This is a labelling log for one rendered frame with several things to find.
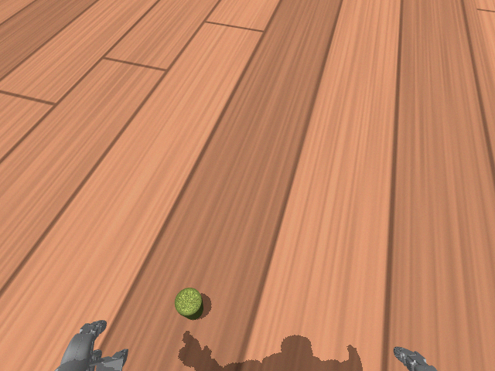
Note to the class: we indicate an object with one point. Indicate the right robot hand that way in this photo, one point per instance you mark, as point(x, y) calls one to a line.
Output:
point(413, 360)

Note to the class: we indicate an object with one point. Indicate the left robot hand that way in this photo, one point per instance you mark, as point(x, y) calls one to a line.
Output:
point(81, 348)

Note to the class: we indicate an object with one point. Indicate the cup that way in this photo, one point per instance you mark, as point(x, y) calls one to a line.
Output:
point(189, 303)

